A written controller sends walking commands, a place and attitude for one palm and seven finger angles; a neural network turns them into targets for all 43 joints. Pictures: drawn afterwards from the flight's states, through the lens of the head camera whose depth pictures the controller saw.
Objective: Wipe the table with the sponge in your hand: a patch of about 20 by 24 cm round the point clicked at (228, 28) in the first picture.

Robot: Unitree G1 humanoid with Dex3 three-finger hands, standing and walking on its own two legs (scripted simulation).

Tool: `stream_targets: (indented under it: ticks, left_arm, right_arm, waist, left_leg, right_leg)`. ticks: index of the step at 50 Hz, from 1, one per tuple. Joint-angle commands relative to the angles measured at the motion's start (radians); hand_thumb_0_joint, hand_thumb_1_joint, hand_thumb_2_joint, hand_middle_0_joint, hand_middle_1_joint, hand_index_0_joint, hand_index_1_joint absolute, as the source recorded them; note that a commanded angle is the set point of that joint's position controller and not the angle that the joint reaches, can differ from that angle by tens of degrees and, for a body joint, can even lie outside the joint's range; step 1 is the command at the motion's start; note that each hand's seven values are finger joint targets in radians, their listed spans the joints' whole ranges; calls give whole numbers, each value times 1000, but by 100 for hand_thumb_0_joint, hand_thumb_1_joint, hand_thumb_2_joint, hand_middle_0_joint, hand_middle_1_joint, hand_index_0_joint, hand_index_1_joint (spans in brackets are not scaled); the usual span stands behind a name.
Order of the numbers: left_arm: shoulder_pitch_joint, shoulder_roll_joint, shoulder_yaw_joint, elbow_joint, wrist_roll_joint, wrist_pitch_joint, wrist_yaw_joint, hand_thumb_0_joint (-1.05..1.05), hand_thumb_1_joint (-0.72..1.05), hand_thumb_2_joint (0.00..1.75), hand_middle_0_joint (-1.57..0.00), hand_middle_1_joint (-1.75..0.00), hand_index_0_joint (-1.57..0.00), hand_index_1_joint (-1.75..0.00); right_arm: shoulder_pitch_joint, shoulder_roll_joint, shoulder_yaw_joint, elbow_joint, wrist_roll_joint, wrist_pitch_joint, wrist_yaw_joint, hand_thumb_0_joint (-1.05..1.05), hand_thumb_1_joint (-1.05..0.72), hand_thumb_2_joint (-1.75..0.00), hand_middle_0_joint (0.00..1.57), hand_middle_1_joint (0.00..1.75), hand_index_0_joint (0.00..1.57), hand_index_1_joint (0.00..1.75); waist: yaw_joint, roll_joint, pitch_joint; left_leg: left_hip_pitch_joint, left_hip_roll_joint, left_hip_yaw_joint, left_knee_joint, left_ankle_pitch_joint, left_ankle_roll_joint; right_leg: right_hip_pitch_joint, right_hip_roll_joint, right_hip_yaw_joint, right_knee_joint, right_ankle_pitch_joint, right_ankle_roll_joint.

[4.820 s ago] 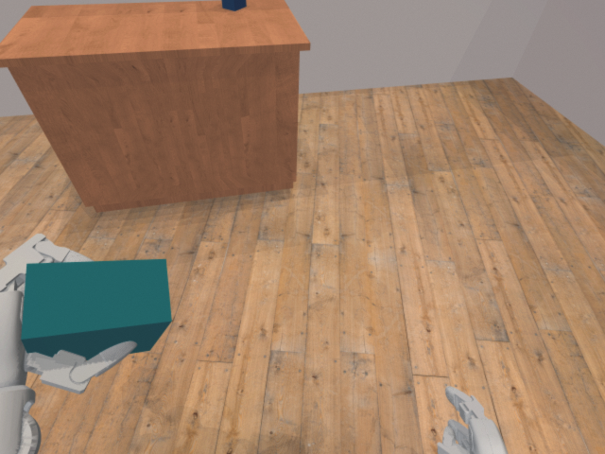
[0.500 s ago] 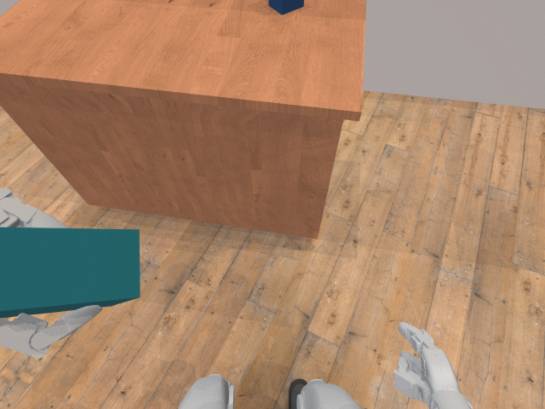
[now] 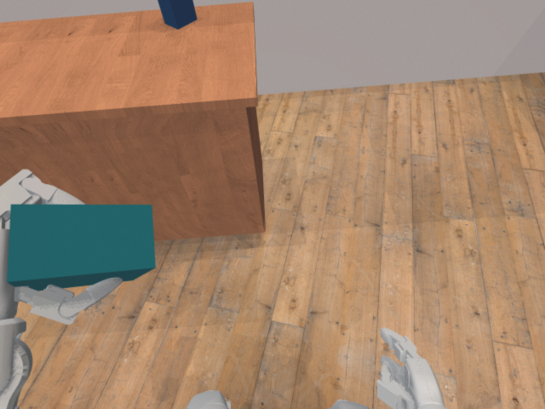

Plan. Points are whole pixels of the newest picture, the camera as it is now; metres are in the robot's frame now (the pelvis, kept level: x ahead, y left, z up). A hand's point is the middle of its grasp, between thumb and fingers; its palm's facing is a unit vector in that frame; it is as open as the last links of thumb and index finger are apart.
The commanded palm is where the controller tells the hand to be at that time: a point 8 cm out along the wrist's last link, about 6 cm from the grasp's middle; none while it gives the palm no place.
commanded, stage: turn to face it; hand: left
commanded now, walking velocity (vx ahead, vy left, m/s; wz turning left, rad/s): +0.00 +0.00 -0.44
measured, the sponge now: (103, 249) +0.25 +0.20 +0.17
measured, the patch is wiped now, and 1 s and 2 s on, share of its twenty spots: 0.00 0.00 0.00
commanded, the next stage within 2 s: take the last steps up to it in 0.62 s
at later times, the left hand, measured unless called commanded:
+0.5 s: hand (118, 308) +0.18 +0.15 +0.19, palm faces +0.23 -0.89 -0.40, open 10.3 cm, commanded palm +0.14 +0.21 +0.20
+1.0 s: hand (190, 370) +0.14 +0.08 +0.18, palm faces +0.04 -0.85 -0.53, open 10.3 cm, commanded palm +0.09 +0.15 +0.20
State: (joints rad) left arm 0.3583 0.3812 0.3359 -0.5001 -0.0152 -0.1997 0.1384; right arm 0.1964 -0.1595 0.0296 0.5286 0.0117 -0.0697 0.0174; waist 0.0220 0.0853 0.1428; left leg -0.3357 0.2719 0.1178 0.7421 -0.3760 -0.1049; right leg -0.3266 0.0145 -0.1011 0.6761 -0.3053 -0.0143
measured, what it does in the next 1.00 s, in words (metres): walks backwards: left foot, then right foot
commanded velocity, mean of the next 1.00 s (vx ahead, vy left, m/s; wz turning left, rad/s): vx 0.09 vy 0.05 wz -0.16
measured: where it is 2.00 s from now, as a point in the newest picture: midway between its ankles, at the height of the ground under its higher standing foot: outside the picture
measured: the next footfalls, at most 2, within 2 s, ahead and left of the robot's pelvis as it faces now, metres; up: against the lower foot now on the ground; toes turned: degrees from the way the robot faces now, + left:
left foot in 0.52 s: -0.04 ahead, +0.09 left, +0.00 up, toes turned -7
right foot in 0.76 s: -0.08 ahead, -0.18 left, +0.00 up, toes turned -18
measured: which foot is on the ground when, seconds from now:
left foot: up 0.00-0.50, down 0.52-0.78, up 0.80-1.00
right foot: down 0.00-0.52, up 0.54-0.74, down 0.76-1.00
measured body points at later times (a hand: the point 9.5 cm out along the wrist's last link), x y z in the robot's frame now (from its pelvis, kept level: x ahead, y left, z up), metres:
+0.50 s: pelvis -0.07 -0.04 +0.02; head -0.05 -0.05 +0.47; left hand +0.16 +0.19 +0.21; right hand +0.06 -0.33 -0.06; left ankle -0.09 +0.10 -0.71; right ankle +0.03 -0.09 -0.72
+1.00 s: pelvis -0.14 -0.08 +0.03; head -0.10 -0.10 +0.47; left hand +0.13 +0.12 +0.21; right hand -0.08 -0.36 -0.08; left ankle -0.12 +0.05 -0.66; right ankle -0.12 -0.17 -0.72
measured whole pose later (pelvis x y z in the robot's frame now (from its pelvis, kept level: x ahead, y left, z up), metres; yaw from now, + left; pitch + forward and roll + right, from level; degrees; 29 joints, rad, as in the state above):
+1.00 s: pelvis -0.14 -0.08 +0.03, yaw -15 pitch +1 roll +1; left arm 0.56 0.41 0.36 -0.53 -0.02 -0.23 0.13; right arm 0.20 -0.24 -0.03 0.63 0.00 -0.01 -0.04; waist -0.07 0.00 0.08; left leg -0.44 0.04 0.06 0.94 -0.38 -0.03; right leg -0.29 0.00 -0.07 0.45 -0.18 -0.06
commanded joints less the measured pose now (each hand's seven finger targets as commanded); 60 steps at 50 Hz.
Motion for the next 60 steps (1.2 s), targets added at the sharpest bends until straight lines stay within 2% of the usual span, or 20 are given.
stream_targets:
  ticks: [1, 3, 6, 19, 23, 25, 26, 27, 28, 31, 37, 38, 39, 40, 44, 47, 53, 57, 58, 60]
  left_arm:
    - [78, 259, 241, -233, -39, -52, 28, 0, 10, 130, -120, -160, -120, -160]
    - [233, 235, 278, -240, -55, -72, 28, 0, 10, 130, -120, -160, -120, -160]
    - [259, 209, 281, -242, -55, -86, 35, 0, 10, 130, -120, -160, -120, -160]
    - [112, 176, 151, -226, -36, -54, 36, 0, 10, 130, -120, -160, -120, -160]
    - [58, 177, 129, -237, -17, -60, 28, 0, 10, 130, -120, -160, -120, -160]
    - [12, 185, 122, -265, -14, -78, 17, 0, 10, 130, -120, -160, -120, -160]
    - [13, 172, 131, -250, -14, -85, 13, 0, 10, 130, -120, -160, -120, -160]
    - [6, 171, 134, -247, -6, -79, 17, 0, 10, 130, -120, -160, -120, -160]
    - [5, 199, 168, -220, -2, -78, 24, 0, 10, 130, -120, -160, -120, -160]
    - [71, 117, 118, -121, -11, -55, 0, 0, 10, 130, -120, -160, -120, -160]
    - [-139, 106, 45, -158, 10, -45, 12, 0, 10, 130, -120, -160, -120, -160]
    - [-165, 137, 59, -147, 17, -46, 18, 0, 10, 130, -120, -160, -120, -160]
    - [-136, 186, 84, -131, 23, -40, 29, 0, 10, 130, -120, -160, -120, -160]
    - [-144, 222, 126, -165, 9, -45, 37, 0, 10, 130, -120, -160, -120, -160]
    - [150, 248, 234, -205, -13, -67, 34, 0, 10, 130, -120, -160, -120, -160]
    - [215, 232, 254, -253, -17, -97, 41, 0, 10, 130, -120, -160, -120, -160]
    - [225, 177, 206, -208, -15, -94, 50, 0, 10, 130, -120, -160, -120, -160]
    - [162, 135, 142, -171, -6, -89, 48, 0, 10, 130, -120, -160, -120, -160]
    - [117, 127, 120, -190, -4, -93, 45, 0, 10, 130, -120, -160, -120, -160]
    - [43, 118, 101, -238, 7, -109, 45, 0, 10, 130, -120, -160, -120, -160]
  right_arm:
    - [-112, -138, -84, -148, 13, -23, -23, 0, -90, -90, 20, 30, 20, 30]
    - [-118, -87, -47, -130, 0, 12, -25, 0, -90, -90, 20, 30, 20, 30]
    - [-124, -104, -56, -117, 0, 51, -24, 0, -90, -90, 20, 30, 20, 30]
    - [-111, -180, -90, -117, 8, 54, -60, 0, -90, -90, 20, 30, 20, 30]
    - [-60, -174, -85, -112, -6, 58, -56, 0, -90, -90, 20, 30, 20, 30]
    - [-51, -187, -85, -124, -14, 49, -62, 0, -90, -90, 20, 30, 20, 30]
    - [-72, -199, -84, -133, -20, 43, -63, 0, -90, -90, 20, 30, 20, 30]
    - [-86, -181, -83, -142, -8, 24, -61, 0, -90, -90, 20, 30, 20, 30]
    - [-91, -145, -77, -130, -2, 4, -65, 0, -90, -90, 20, 30, 20, 30]
    - [-71, -157, -83, -99, 5, -14, -52, 0, -90, -90, 20, 30, 20, 30]
    - [-52, -185, -79, -70, 13, -64, -52, 0, -90, -90, 20, 30, 20, 30]
    - [-51, -166, -77, -61, 14, -64, -55, 0, -90, -90, 20, 30, 20, 30]
    - [-69, -144, -70, -72, 9, -58, -60, 0, -90, -90, 20, 30, 20, 30]
    - [-123, -144, -63, -72, 2, -58, -70, 0, -90, -90, 20, 30, 20, 30]
    - [-144, -133, -63, -51, -2, 4, -62, 0, -90, -90, 20, 30, 20, 30]
    - [-119, -122, -64, -59, -8, 10, -60, 0, -90, -90, 20, 30, 20, 30]
    - [-65, -145, -93, -57, -10, -27, -68, 0, -90, -90, 20, 30, 20, 30]
    - [-22, -156, -100, -44, -14, -42, -81, 0, -90, -90, 20, 30, 20, 30]
    - [-13, -169, -106, -49, -15, -45, -87, 0, -90, -90, 20, 30, 20, 30]
    - [-42, -195, -106, -61, -12, -55, -91, 0, -90, -90, 20, 30, 20, 30]
  waist:
    - [9, -330, -297]
    - [5, -187, -329]
    - [-17, -182, -377]
    - [9, -180, -299]
    - [-15, -135, -292]
    - [-25, -7, -265]
    - [-15, 132, -215]
    - [-7, 188, -198]
    - [0, 179, -193]
    - [3, 122, -103]
    - [-19, 57, -188]
    - [-33, -89, -222]
    - [-34, -306, -241]
    - [-8, -359, -223]
    - [-11, -121, -243]
    - [-22, -167, -304]
    - [-9, -208, -278]
    - [-35, -156, -256]
    - [-43, -103, -237]
    - [-31, 201, -174]
  left_leg:
    - [-233, -161, -157, 481, -183, 28]
    - [-305, -166, -156, 508, -101, 13]
    - [-257, -185, -123, 400, -51, 5]
    - [2, -268, -96, -24, -129, 82]
    - [201, -282, -53, -273, -59, 116]
    - [275, -162, -164, -452, -90, 173]
    - [246, -1, -332, -523, -126, 235]
    - [156, 134, -388, -549, -30, 295]
    - [31, 152, -338, -545, 44, 313]
    - [-22, 72, -129, -445, 177, 256]
    - [83, -21, -58, -161, 339, 140]
    - [26, -89, -19, -33, 179, 116]
    - [-160, -209, 3, 135, -92, 84]
    - [-194, -229, -59, 283, -203, 84]
    - [-238, -196, -136, 370, -13, 75]
    - [-210, -197, -93, 205, 3, 76]
    - [-81, -219, -29, -66, -39, 107]
    - [170, -252, 12, -320, 32, 130]
    - [217, -211, -42, -380, -8, 155]
    - [267, 44, -388, -506, -63, 279]
  right_leg:
    - [220, -337, 527, -310, 582, -139]
    - [327, -273, 430, -228, 651, -157]
    - [355, -245, 340, -240, 664, -135]
    - [131, -233, 504, -482, 17, -77]
    - [14, -173, 459, -523, -122, -29]
    - [-78, -78, 376, -371, -128, 11]
    - [-162, 17, 265, -177, -90, 41]
    - [-173, 49, 156, 132, -87, 57]
    - [-134, 32, 159, 359, -90, 54]
    - [-154, -5, 126, 354, -131, 54]
    - [153, -8, -10, -254, 122, 58]
    - [224, -105, 95, -294, 220, 14]
    - [296, -294, 400, -324, 341, -87]
    - [229, -386, 480, -381, 278, -143]
    - [205, -352, 400, -417, 37, -151]
    - [275, -328, 296, -411, 133, -145]
    - [225, -354, 335, -424, -16, -154]
    - [86, -257, 228, -322, -152, -74]
    - [26, -212, 198, -236, -185, -46]
    - [-187, -49, -8, 122, -250, 28]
